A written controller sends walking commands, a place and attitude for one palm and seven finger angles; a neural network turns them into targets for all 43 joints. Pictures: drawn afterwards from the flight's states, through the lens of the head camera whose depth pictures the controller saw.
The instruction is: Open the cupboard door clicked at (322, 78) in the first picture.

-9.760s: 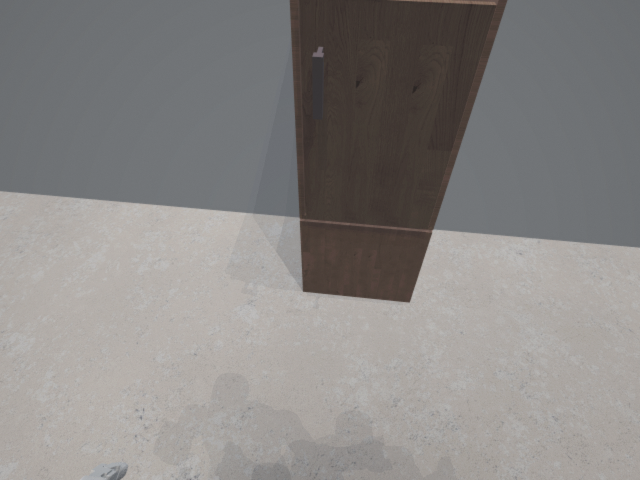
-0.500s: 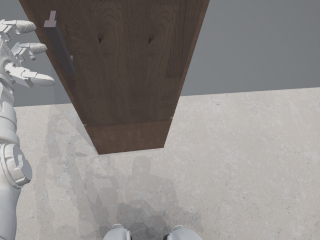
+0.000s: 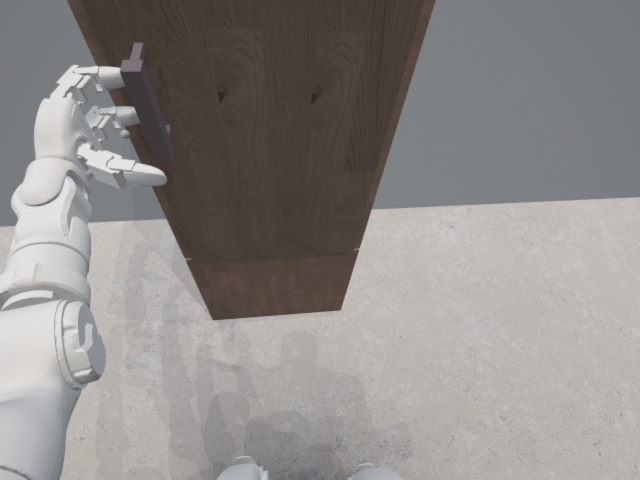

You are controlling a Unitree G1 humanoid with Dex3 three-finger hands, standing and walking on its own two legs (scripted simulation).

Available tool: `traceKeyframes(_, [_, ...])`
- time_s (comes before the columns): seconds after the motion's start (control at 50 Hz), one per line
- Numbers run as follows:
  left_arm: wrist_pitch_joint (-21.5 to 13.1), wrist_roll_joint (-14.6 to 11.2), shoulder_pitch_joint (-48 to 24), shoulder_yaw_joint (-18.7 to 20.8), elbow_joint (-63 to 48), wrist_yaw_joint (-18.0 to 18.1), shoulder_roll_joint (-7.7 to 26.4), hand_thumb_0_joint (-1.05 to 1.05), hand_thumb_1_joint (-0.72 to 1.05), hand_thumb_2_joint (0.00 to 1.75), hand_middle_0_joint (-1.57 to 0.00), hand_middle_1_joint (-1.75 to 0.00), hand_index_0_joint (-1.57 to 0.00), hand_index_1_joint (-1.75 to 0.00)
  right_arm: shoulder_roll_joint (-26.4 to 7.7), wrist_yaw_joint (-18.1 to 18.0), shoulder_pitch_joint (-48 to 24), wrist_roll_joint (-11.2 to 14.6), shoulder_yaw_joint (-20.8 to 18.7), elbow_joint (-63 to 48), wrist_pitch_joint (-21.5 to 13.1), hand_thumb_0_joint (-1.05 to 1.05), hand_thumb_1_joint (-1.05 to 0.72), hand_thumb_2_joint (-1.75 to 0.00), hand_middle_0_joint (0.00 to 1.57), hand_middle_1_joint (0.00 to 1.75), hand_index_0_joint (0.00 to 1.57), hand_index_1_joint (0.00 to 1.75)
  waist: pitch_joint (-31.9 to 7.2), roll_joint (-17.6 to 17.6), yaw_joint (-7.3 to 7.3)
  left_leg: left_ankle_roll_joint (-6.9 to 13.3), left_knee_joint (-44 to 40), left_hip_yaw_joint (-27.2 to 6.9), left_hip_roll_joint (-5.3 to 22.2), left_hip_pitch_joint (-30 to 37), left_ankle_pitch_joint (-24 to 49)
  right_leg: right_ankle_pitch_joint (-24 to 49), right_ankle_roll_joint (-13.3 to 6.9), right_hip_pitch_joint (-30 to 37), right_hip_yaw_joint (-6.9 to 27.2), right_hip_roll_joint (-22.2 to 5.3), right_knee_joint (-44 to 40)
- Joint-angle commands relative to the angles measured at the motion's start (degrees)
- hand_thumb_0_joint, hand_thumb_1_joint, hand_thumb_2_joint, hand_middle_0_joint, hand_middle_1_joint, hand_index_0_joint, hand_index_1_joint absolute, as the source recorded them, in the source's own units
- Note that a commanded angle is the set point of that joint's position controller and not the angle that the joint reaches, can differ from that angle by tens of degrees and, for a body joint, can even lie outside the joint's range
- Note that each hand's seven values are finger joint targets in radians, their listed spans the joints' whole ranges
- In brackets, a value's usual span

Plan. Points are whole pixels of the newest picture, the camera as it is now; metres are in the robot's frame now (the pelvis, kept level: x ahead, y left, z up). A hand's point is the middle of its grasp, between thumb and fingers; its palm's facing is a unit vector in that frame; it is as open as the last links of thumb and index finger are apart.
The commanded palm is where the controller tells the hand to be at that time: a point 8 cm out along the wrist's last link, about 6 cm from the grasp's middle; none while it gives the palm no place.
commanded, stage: slide the fingers in behind the handle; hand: left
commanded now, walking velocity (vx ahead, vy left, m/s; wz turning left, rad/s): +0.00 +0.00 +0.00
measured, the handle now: (152, 105) +0.55 +0.19 +0.13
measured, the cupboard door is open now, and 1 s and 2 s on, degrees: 0 0 1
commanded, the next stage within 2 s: close the thumb around the handle in 0.90 s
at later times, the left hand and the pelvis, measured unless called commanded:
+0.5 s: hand (154, 131) +0.50 +0.18 +0.13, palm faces +0.04 -1.00 +0.01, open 14.0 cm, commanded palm +0.48 +0.22 +0.12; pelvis -0.01 -0.01 +0.00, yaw -1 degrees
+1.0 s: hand (156, 131) +0.50 +0.17 +0.13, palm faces +0.06 -1.00 +0.01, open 13.9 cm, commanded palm +0.47 +0.22 +0.12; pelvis -0.01 -0.01 +0.00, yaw -1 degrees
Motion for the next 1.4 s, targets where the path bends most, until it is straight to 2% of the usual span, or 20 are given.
traceKeyframes(0.0, [-3.7, 0.1, -28.7, 2.6, -10.8, 1.1, 14.8, 0.0, -0.5, 0.3, -0.3, -1.2, -0.3, -1.2, -10.4, -0.9, 9.0, -0.3, -4.1, -2.4, -1.4, 0.0, -0.9, -0.9, 0.2, 0.3, 0.2, 0.3, -22.1, 4.3, -1.85, 0.6, -3.8, -4.0, -0.7, 22.2, 18.6, 17.9, -0.3, 0.5, 1.4, 1.8, -4.7])
traceKeyframes(0.02, [-4.4, 0.4, -29.4, 3.6, -12.5, 1.5, 16.4, 0.0, -0.5, 0.3, -0.3, -1.2, -0.3, -1.2, -10.5, -0.9, 9.1, -0.4, -3.9, -2.6, -1.4, 0.0, -0.9, -0.9, 0.2, 0.3, 0.2, 0.3, -23.6, 5.7, -1.36, 0.6, -3.5, -3.9, -0.8, 22.5, 19.8, 18.8, -0.5, 1.4, 1.6, 1.7, -4.2])
traceKeyframes(0.04, [-4.9, 0.8, -30.0, 2.3, -13.6, 1.6, 14.9, 0.0, -0.5, 0.3, -0.3, -1.2, -0.3, -1.2, -10.0, -0.7, 8.8, -0.3, -4.0, -2.8, -1.5, 0.0, -0.9, -0.9, 0.2, 0.3, 0.2, 0.3, -25.4, 7.5, -1.47, 0.5, -3.3, -3.7, -0.9, 23.9, 21.1, 19.9, -0.4, 1.2, 1.7, 1.7, -4.0])
traceKeyframes(0.16, [-4.9, -0.1, -27.8, 0.9, -12.3, 1.4, 12.0, 0.0, -0.5, 0.3, -0.3, -1.2, -0.3, -1.2, -9.9, -0.5, 8.5, -0.1, -4.1, -2.8, -1.6, 0.0, -0.9, -0.9, 0.2, 0.3, 0.2, 0.3, -23.4, 5.8, -1.57, 0.7, -3.5, -3.2, -1.0, 22.5, 18.6, 19.2, -0.3, 1.7, 1.8, 1.9, -4.9])
traceKeyframes(0.32, [-4.6, 0.5, -27.3, 2.8, -11.6, 2.7, 14.3, 0.0, -0.5, 0.3, -0.3, -1.2, -0.3, -1.2, -9.9, -0.6, 9.4, -0.3, -4.0, -2.9, -1.6, 0.0, -0.9, -0.9, 0.2, 0.3, 0.2, 0.3, -22.0, 2.8, -1.41, 1.2, -4.1, -2.5, -1.4, 18.7, 16.8, 19.9, -0.2, 4.6, 2.3, 1.9, -5.2])
traceKeyframes(0.44, [-5.5, 0.5, -27.4, 1.5, -13.5, 3.3, 11.7, 0.0, -0.5, 0.3, -0.3, -1.2, -0.3, -1.2, -9.6, -0.3, 9.4, -0.3, -4.4, -2.8, -2.0, 0.0, -0.9, -0.9, 0.2, 0.3, 0.2, 0.3, -24.4, 5.1, -1.08, 0.8, -4.1, -2.6, -1.2, 21.6, 17.6, 19.4, -0.2, 3.4, 2.1, 2.0, -5.0])
traceKeyframes(0.48, [-4.6, 0.5, -26.9, 0.6, -10.5, 3.5, 10.5, 0.0, -0.5, 0.3, -0.3, -1.2, -0.3, -1.2, -9.6, -0.4, 9.4, -0.2, -4.3, -2.4, -1.9, 0.0, -0.9, -0.9, 0.2, 0.3, 0.2, 0.3, -20.6, 2.8, -1.86, 1.0, -4.5, -2.4, -1.2, 19.0, 15.5, 18.3, -0.1, 2.9, 2.1, 1.9, -5.6])
traceKeyframes(0.54, [-5.0, 1.3, -28.8, 2.7, -12.9, 4.5, 13.6, 0.0, -0.5, 0.3, -0.3, -1.2, -0.3, -1.2, -9.8, -0.4, 9.6, -0.3, -4.4, -2.6, -2.0, 0.0, -0.9, -0.9, 0.2, 0.3, 0.2, 0.3, -23.8, 5.5, -0.97, 0.9, -4.4, -2.5, -1.4, 20.3, 16.4, 18.7, -0.3, 3.7, 2.4, 1.7, -5.1])
traceKeyframes(0.58, [-5.6, 1.3, -28.6, 1.1, -13.7, 4.9, 10.9, 0.0, -0.5, 0.3, -0.3, -1.2, -0.3, -1.2, -9.3, -0.2, 9.5, -0.4, -4.4, -2.6, -2.2, 0.0, -0.9, -0.9, 0.2, 0.3, 0.2, 0.3, -24.0, 5.6, -1.08, 0.8, -4.2, -2.7, -1.3, 21.7, 17.5, 18.9, -0.3, 3.0, 2.1, 1.8, -5.0])
traceKeyframes(0.64, [-5.3, 1.5, -27.2, 2.0, -10.6, 5.3, 12.2, 0.0, -0.5, 0.3, -0.3, -1.2, -0.3, -1.2, -9.7, -0.3, 9.6, -0.4, -4.2, -2.5, -2.0, 0.0, -0.9, -0.9, 0.2, 0.3, 0.2, 0.3, -21.4, 2.3, -1.4, 1.0, -4.6, -2.6, -1.3, 19.0, 16.2, 18.6, -0.1, 3.3, 2.1, 1.8, -5.1])
traceKeyframes(0.66, [-5.1, 1.6, -28.7, 0.2, -11.0, 5.2, 10.5, 0.0, -0.5, 0.3, -0.3, -1.2, -0.3, -1.2, -9.6, -0.3, 9.2, -0.3, -4.2, -2.6, -2.1, 0.0, -0.9, -0.9, 0.2, 0.3, 0.2, 0.3, -21.1, 4.5, -2.04, 0.9, -4.5, -2.4, -1.3, 19.4, 15.4, 17.9, -0.1, 2.0, 2.3, 1.7, -5.3])
traceKeyframes(0.76, [-5.2, 1.5, -29.2, 1.7, -11.1, 5.3, 12.0, 0.0, -0.5, 0.3, -0.3, -1.2, -0.3, -1.2, -9.8, -0.3, 9.8, -0.4, -4.4, -2.2, -2.2, 0.0, -0.9, -0.9, 0.2, 0.3, 0.2, 0.3, -22.6, 2.5, -2.0, 1.0, -4.2, -2.7, -1.2, 19.9, 16.4, 18.8, 0.0, 2.9, 2.3, 1.7, -5.2])
traceKeyframes(0.78, [-5.2, 1.3, -28.9, 0.5, -11.3, 5.1, 10.4, 0.0, -0.5, 0.3, -0.3, -1.2, -0.3, -1.2, -9.6, -0.2, 9.6, -0.4, -4.4, -2.4, -2.2, 0.0, -0.9, -0.9, 0.2, 0.3, 0.2, 0.3, -22.7, 3.5, -1.93, 0.9, -4.4, -2.4, -1.4, 20.3, 16.7, 19.3, -0.1, 3.1, 2.3, 1.7, -5.2])
traceKeyframes(0.98, [-5.8, 1.0, -26.5, 2.5, -13.6, 4.1, 12.7, 0.0, -0.5, 0.3, -0.3, -1.2, -0.3, -1.2, -9.6, -0.2, 9.2, -0.3, -4.4, -3.1, -1.9, 0.0, -0.9, -0.9, 0.2, 0.3, 0.2, 0.3, -24.4, 4.8, -0.52, 0.8, -4.1, -2.2, -1.4, 20.7, 19.1, 21.9, -0.2, 5.1, 2.3, 1.8, -4.6])
traceKeyframes(1.04, [-5.9, 0.3, -25.1, 1.7, -14.9, 3.5, 11.0, 0.0, -0.33, 0.37, -0.31, -1.22, -0.31, -1.22, -9.5, -0.2, 9.0, -0.2, -4.6, -3.2, -1.6, 0.0, -0.9, -0.9, 0.2, 0.3, 0.2, 0.3, -25.2, 5.0, -0.46, 0.7, -4.0, -2.3, -1.3, 22.6, 21.5, 23.4, -0.4, 5.0, 2.0, 1.9, -4.4])
traceKeyframes(1.12, [-5.2, 0.0, -25.6, 1.4, -13.9, 3.6, 10.7, 0.0, -0.11, 0.47, -0.33, -1.24, -0.33, -1.24, -9.7, -0.4, 8.8, -0.1, -4.5, -2.8, -1.4, 0.0, -0.9, -0.9, 0.2, 0.3, 0.2, 0.3, -22.1, 3.6, -0.94, 0.9, -4.4, -2.5, -1.3, 21.5, 19.0, 21.0, -0.4, 4.0, 1.8, 2.0, -5.1])
traceKeyframes(1.18, [-4.9, 0.0, -27.3, -1.4, -13.7, 3.9, 7.5, 0.0, 0.06, 0.54, -0.34, -1.26, -0.34, -1.26, -9.4, -0.3, 8.2, -0.1, -4.5, -2.3, -1.7, 0.0, -0.9, -0.9, 0.2, 0.3, 0.2, 0.3, -20.3, 5.4, -2.02, 0.7, -4.6, -2.8, -1.1, 22.5, 17.3, 18.6, -0.3, 1.0, 1.7, 1.9, -5.6])
traceKeyframes(1.22, [-5.5, 0.0, -28.4, 0.2, -13.9, 4.4, 9.2, 0.0, 0.17, 0.59, -0.35, -1.27, -0.35, -1.27, -9.8, -0.5, 8.7, -0.3, -4.6, -2.0, -1.9, 0.0, -0.9, -0.9, 0.2, 0.3, 0.2, 0.3, -21.2, 3.7, -1.92, 0.7, -4.5, -3.4, -1.1, 22.7, 17.4, 17.9, -0.5, 1.1, 1.6, 2.0, -5.3])
traceKeyframes(1.26, [-6.0, 0.2, -29.4, 0.3, -15.0, 4.6, 9.6, 0.0, 0.28, 0.64, -0.36, -1.28, -0.36, -1.28, -9.7, -0.4, 8.5, -0.4, -4.6, -2.0, -2.1, 0.0, -0.9, -0.9, 0.2, 0.3, 0.2, 0.3, -23.8, 5.5, -1.61, 0.5, -4.4, -3.6, -1.1, 24.0, 18.4, 18.4, -0.4, 1.4, 1.7, 1.8, -4.9])
traceKeyframes(1.38, [-5.3, 0.8, -26.2, 0.4, -11.8, 4.6, 9.3, 0.0, 0.62, 0.78, -0.38, -1.32, -0.38, -1.32, -9.5, -0.1, 8.3, -0.4, -4.4, -2.5, -1.9, 0.0, -0.9, -0.9, 0.2, 0.3, 0.2, 0.3, -21.7, 4.1, -0.84, 0.5, -4.3, -3.0, -1.3, 21.3, 17.9, 18.8, -0.4, 2.1, 1.6, 1.8, -4.7])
